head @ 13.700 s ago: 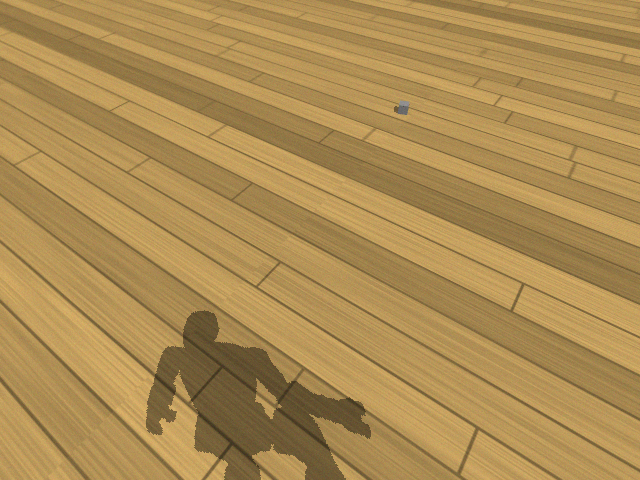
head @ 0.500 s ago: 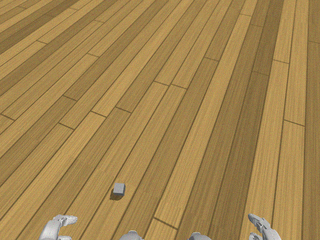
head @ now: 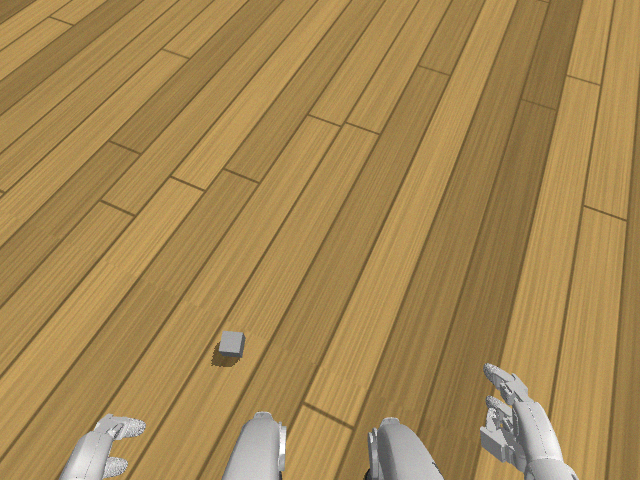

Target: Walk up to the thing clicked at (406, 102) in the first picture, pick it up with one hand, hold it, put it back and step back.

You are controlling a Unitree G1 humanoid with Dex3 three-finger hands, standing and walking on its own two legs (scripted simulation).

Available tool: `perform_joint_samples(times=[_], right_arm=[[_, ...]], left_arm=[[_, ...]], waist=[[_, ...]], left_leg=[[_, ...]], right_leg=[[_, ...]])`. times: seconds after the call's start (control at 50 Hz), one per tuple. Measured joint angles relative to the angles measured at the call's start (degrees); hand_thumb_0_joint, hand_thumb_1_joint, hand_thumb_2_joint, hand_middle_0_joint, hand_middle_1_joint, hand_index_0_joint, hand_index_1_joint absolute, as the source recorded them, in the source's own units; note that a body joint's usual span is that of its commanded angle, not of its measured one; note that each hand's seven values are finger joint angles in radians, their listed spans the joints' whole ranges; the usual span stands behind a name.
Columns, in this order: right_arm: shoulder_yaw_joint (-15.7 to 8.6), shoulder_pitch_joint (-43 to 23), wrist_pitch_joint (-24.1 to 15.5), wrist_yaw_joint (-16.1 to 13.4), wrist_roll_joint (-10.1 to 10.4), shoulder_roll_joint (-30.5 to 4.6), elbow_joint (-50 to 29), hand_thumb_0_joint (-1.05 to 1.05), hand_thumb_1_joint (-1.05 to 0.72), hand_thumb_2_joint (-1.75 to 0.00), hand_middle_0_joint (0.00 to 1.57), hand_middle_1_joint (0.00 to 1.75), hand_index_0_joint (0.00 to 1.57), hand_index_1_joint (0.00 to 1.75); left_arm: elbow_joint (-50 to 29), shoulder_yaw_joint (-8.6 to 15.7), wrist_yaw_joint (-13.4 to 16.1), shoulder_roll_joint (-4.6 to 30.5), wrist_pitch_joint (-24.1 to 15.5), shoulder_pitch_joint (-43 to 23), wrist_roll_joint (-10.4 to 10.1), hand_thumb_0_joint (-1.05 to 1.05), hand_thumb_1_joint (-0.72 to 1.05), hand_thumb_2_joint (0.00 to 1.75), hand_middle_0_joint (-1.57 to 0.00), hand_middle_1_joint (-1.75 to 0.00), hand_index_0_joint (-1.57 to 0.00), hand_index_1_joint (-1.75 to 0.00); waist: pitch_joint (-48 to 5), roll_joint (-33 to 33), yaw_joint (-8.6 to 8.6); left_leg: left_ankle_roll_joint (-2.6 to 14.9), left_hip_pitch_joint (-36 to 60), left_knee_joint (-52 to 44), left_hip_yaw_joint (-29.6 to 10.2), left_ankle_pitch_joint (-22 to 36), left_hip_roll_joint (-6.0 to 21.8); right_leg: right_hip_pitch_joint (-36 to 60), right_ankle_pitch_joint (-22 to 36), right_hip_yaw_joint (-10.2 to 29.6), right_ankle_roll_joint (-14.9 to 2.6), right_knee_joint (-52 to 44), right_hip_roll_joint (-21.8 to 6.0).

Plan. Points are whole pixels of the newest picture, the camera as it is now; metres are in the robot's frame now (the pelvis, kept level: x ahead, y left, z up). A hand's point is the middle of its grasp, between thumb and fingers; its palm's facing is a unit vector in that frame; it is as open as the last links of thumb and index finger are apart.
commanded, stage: rise first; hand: left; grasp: from above
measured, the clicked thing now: (232, 344) +0.44 +0.24 -0.63
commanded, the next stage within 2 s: approach in 1.84 s
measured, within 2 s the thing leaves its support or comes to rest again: neither
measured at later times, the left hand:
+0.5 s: hand (165, 404) +0.25 +0.29 -0.32, palm faces -0.48 -0.43 -0.77, open 12.9 cm
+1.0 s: hand (183, 375) +0.32 +0.30 -0.44, palm faces -0.49 -0.11 -0.87, open 12.8 cm
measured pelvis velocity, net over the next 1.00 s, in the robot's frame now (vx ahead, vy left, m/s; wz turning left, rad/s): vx -0.09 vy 0.00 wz -0.10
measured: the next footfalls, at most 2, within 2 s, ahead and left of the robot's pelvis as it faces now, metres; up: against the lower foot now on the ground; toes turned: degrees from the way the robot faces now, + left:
none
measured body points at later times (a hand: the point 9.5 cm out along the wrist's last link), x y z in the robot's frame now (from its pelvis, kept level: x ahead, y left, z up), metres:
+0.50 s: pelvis -0.06 -0.01 -0.19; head +0.14 +0.01 +0.22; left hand +0.27 +0.31 -0.28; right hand +0.12 -0.27 -0.31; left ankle +0.01 +0.13 -0.63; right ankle +0.00 -0.15 -0.63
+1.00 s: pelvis -0.09 +0.00 -0.30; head +0.12 +0.04 +0.09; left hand +0.34 +0.31 -0.39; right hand -0.03 -0.29 -0.42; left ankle +0.01 +0.13 -0.63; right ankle +0.00 -0.15 -0.63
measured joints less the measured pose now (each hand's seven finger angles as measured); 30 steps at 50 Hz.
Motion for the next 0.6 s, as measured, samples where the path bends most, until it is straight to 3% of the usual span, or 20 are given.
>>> perform_joint_samples(times=[0.06, 0.14, 0.32, 0.6], right_arm=[[0.04, -0.47, -0.56, 0.2, 0.01, -0.29, -0.19, 0.01, -0.96, -0.91, 0.2, 0.3, 0.2, 0.3], [-0.09, -1.7, -1.71, 0.85, -0.09, -0.99, 0.21, 0.01, -0.96, -0.91, 0.2, 0.3, 0.2, 0.3], [-1.27, -6.09, -2.68, 2.33, -0.38, -3.08, 3.21, 0.01, -0.95, -0.91, 0.2, 0.3, 0.2, 0.3], [-1.48, -6.41, 1.6, 4.26, -1.76, -3.29, 8.94, 0.01, -0.97, -0.92, 0.2, 0.3, 0.2, 0.3]], left_arm=[[0.17, -0.31, 0.13, 0.64, -1.12, -0.59, 1.32, 0.0, -0.4, 0.82, -0.3, -0.84, -0.29, -0.86], [3.94, -0.37, 0.25, 2.24, -4.53, -4.29, 4.78, 0.0, -0.41, 0.82, -0.31, -0.83, -0.29, -0.85], [13.76, 0.7, 1.61, 6.84, -15.21, -19.06, 16.22, 0.0, -0.39, 0.83, -0.32, -0.81, -0.31, -0.83], [28.84, 2.75, 2.87, 14.82, -26.22, -41.33, 32.71, 0.0, -0.36, 0.82, -0.33, -0.84, -0.33, -0.85]], waist=[[-0.4, 0.17, 0.0], [-1.39, 0.03, -0.01], [-2.43, -0.48, 0.3], [1.08, -0.06, 0.48]], left_leg=[[-0.01, -3.26, 2.79, -0.25, -0.78, -0.14], [-0.1, -9.78, 8.14, -0.34, -2.09, -0.41], [-0.62, -29.13, 24.81, -0.74, -5.4, -0.83], [-1.64, -52.23, 45.2, -2.85, -5.62, -1.23]], right_leg=[[-3.18, -0.89, -0.15, 0.03, 2.82, -0.03], [-9.8, -2.48, -0.03, 0.04, 8.55, -0.1], [-29.38, -6.24, 0.4, 0.3, 25.89, 0.28], [-52.4, -6.4, -0.22, 0.64, 46.04, 1.75]])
